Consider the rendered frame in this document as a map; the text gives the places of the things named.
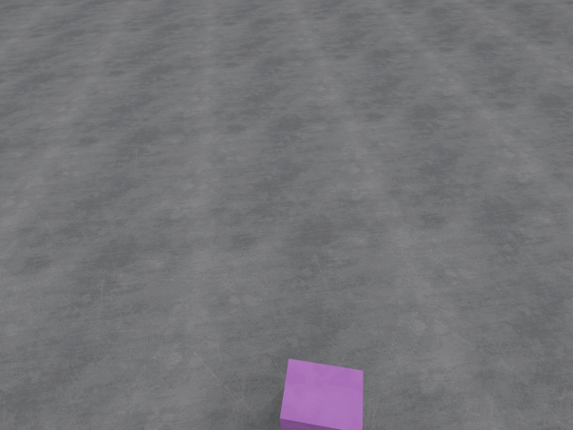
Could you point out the carton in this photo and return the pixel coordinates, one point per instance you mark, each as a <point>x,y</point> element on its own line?
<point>321,397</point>

